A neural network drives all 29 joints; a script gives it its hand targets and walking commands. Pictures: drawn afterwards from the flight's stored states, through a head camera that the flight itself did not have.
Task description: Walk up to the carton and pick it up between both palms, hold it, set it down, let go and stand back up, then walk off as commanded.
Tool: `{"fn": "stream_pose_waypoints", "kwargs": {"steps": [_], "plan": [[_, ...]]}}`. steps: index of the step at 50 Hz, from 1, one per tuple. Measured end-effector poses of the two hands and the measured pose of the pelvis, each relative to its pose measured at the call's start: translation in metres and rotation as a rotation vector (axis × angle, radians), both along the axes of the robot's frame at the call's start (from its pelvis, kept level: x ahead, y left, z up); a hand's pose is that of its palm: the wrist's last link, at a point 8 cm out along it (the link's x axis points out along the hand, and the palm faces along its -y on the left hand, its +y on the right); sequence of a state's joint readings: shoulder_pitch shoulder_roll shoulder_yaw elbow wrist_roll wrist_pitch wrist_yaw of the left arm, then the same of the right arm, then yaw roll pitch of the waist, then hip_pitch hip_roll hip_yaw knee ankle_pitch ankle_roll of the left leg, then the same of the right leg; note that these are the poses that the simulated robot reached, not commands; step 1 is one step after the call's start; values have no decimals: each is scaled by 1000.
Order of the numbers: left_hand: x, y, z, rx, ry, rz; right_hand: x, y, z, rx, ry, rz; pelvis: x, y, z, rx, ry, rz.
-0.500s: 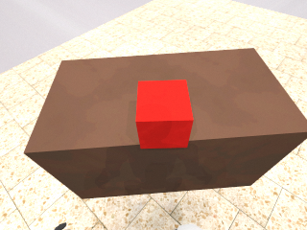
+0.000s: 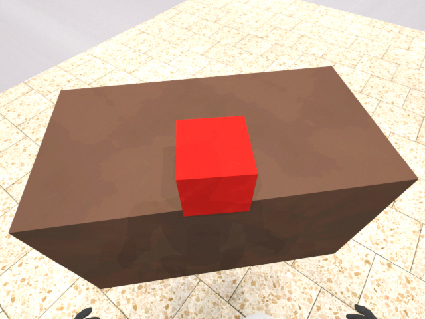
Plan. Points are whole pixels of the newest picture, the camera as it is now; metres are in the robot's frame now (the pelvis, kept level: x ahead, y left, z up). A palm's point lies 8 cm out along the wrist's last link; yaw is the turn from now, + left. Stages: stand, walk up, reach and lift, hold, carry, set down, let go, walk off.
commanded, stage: walk up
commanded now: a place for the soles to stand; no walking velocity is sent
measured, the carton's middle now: (213, 166) +0.46 +0.00 -0.05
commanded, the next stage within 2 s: none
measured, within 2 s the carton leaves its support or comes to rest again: neither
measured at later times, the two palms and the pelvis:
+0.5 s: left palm out of the picture +0.12 +0.28 -0.12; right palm out of the picture +0.02 -0.32 -0.12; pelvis +0.02 -0.01 +0.00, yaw -4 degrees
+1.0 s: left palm (124, 267) +0.24 +0.21 -0.13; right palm out of the picture +0.12 -0.38 -0.12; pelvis +0.09 -0.06 -0.03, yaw +0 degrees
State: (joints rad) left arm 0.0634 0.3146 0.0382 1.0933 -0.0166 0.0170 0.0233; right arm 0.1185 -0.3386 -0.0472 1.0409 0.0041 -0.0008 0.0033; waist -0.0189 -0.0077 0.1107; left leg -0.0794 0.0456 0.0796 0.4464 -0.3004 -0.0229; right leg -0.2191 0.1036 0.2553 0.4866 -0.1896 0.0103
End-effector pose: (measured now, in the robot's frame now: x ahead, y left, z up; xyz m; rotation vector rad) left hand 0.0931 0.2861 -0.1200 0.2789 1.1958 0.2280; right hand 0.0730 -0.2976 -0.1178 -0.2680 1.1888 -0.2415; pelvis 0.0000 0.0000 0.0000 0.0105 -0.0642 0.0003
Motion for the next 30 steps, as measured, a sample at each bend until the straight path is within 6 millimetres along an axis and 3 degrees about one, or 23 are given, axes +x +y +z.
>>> {"fn": "stream_pose_waypoints", "kwargs": {"steps": [11, 21, 25, 30], "plan": [[11, -3, 2, 28, 8, -30, -4, -10, -8, 5, 1, -36, 3, -5, -4, -4, -9, -17], [13, -5, 3, 14, 31, -47, -27, -13, -9, -19, 39, -48, 9, -3, -3, 17, 2, -42], [27, -10, 5, 24, 30, -99, -49, -23, -7, -39, 62, -63, 22, -14, -5, 26, -14, -69], [59, -29, 5, 35, -3, -150, -72, -49, -16, -31, 149, -109, 47, -39, -14, 28, -31, -86]]}}
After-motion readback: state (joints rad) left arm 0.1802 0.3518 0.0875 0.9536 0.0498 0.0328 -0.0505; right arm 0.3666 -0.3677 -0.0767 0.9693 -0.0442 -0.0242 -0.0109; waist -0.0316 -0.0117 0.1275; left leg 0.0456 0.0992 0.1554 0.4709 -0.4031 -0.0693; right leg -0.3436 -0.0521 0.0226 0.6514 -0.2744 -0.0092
